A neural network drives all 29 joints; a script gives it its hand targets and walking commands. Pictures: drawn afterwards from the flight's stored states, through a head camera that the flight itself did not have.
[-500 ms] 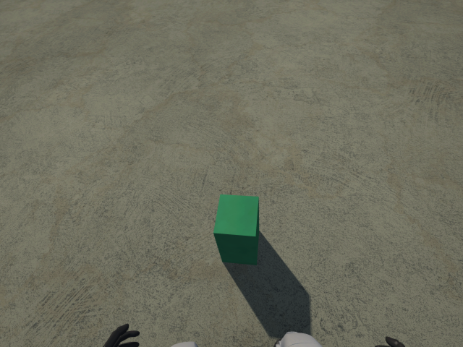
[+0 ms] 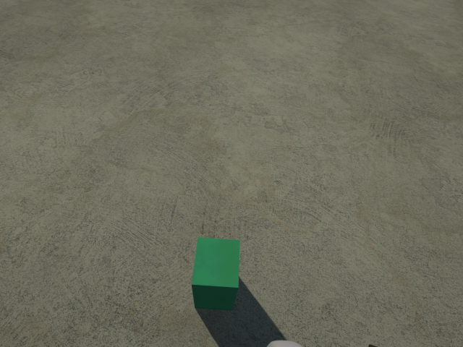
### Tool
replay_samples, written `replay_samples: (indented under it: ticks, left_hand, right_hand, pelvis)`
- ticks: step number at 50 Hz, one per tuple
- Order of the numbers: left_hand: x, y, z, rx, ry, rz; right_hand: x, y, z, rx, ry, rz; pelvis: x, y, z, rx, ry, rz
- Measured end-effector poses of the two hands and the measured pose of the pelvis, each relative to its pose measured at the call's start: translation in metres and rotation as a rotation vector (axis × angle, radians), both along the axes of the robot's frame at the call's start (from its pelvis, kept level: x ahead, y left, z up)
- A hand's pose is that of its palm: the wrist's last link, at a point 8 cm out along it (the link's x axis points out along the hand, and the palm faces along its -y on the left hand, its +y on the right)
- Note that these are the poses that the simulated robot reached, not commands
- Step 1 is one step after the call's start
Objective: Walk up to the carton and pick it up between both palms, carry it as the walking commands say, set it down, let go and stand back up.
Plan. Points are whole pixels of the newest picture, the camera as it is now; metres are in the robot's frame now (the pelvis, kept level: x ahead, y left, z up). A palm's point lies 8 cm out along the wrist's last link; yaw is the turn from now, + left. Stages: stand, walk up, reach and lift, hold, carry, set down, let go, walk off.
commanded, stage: walk up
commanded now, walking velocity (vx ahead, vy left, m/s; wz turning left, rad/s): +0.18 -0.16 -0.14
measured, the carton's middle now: (216, 275) +0.45 +0.03 -0.63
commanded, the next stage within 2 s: stand in 1.80 s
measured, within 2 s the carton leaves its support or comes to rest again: neither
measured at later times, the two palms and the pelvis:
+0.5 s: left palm out of the picture +0.13 +0.20 -0.10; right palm out of the picture +0.07 -0.35 -0.15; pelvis +0.00 -0.07 -0.01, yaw -1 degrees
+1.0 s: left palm out of the picture -0.07 +0.22 -0.13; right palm out of the picture +0.04 -0.31 -0.14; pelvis +0.01 -0.05 +0.00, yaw -2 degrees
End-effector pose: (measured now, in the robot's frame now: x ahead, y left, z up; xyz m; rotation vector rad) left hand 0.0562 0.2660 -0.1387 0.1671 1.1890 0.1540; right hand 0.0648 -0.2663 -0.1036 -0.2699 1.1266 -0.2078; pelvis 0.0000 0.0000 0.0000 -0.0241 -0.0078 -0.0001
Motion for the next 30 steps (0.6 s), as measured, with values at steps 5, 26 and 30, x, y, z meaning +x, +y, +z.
replay_samples:
  ticks: [5,26,30]
  left_hand:
    - [0.064,-0.008,0.005,-0.021,-0.066,-0.033]
    - [0.068,-0.065,0.037,0.163,-0.100,-0.040]
    - [0.054,-0.070,0.028,0.124,-0.107,-0.030]
  right_hand:
    - [-0.023,-0.013,0.011,-0.044,0.100,-0.060]
    - [0.003,-0.082,-0.048,0.090,0.105,-0.077]
    - [-0.024,-0.069,-0.043,0.097,0.129,-0.072]
  pelvis:
    - [0.017,-0.007,0.007,-0.027,0.002,0.001]
    - [0.001,-0.071,-0.009,0.060,-0.002,-0.006]
    - [-0.006,-0.072,-0.009,0.042,-0.005,-0.005]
